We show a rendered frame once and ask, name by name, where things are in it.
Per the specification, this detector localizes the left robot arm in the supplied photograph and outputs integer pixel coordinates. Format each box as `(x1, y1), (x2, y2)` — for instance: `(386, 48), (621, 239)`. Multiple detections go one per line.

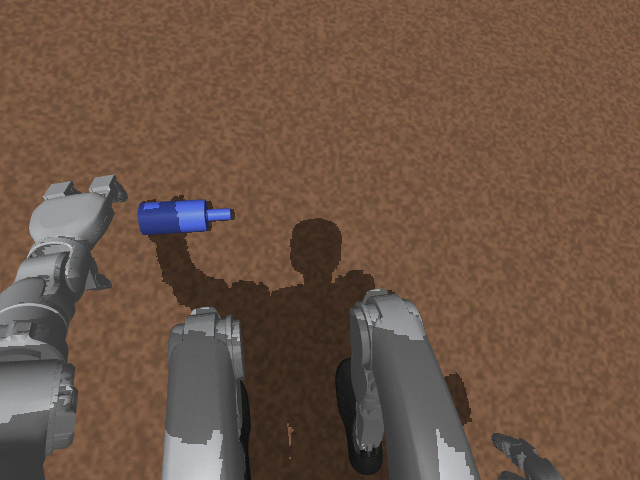
(0, 237), (92, 480)

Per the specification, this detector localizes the left robot hand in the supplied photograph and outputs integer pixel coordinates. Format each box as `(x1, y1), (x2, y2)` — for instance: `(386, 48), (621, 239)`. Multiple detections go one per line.
(29, 174), (128, 291)

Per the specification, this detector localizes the right robot hand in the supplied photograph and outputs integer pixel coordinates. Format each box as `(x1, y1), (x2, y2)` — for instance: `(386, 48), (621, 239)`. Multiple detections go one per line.
(491, 433), (564, 480)

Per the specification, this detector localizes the right robot foot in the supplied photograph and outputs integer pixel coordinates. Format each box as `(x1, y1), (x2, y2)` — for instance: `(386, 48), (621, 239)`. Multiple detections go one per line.
(335, 358), (383, 475)

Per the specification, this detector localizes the bottle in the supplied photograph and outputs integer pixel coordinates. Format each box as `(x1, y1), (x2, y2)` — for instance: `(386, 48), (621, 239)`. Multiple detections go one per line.
(138, 199), (231, 235)

